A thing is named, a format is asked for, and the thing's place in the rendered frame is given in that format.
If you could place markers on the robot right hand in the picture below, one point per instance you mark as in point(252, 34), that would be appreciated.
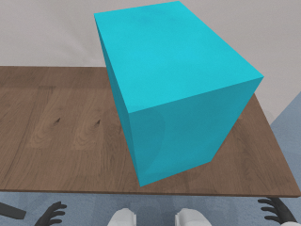
point(280, 209)

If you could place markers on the robot left hand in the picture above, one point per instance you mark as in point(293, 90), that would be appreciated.
point(45, 219)

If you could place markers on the table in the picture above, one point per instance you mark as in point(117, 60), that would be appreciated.
point(60, 132)

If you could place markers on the left robot thigh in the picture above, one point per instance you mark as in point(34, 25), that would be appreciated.
point(123, 217)

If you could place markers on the robot thigh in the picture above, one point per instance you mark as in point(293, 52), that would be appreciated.
point(191, 217)
point(123, 217)

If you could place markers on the right robot thigh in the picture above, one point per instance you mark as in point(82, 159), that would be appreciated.
point(191, 217)

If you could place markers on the carton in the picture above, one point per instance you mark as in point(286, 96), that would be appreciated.
point(177, 86)

